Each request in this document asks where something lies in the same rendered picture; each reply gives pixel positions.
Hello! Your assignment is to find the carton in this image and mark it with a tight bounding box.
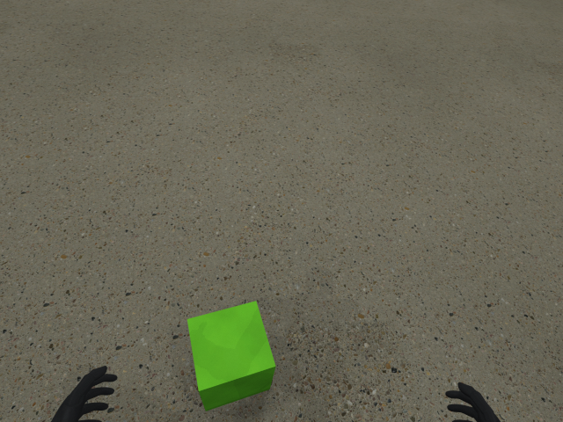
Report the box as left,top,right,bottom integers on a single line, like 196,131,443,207
187,301,276,411

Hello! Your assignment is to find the robot right hand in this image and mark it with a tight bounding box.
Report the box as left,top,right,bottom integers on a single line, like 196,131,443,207
445,382,500,422

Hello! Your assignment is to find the robot left hand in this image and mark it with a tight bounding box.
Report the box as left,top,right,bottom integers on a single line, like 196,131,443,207
51,366,118,422

